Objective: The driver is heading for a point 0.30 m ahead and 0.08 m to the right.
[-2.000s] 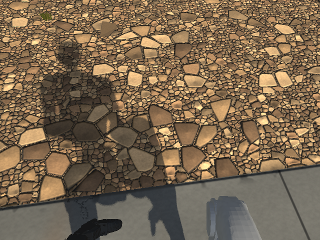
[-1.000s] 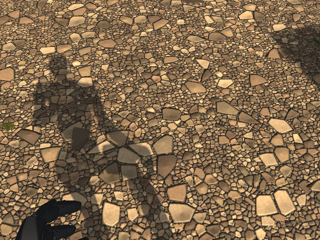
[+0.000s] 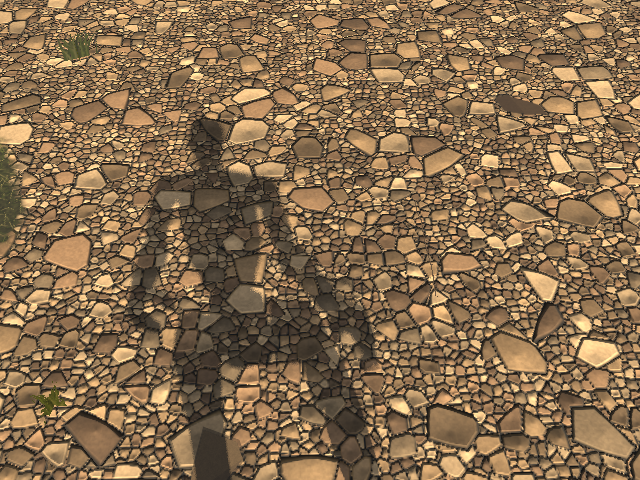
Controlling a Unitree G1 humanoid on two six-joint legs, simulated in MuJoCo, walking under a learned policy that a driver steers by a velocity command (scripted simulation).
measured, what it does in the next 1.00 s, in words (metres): walks ahead: right foot, then left foot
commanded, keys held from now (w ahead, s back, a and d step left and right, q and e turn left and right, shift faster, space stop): w+e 0.12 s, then no key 0.88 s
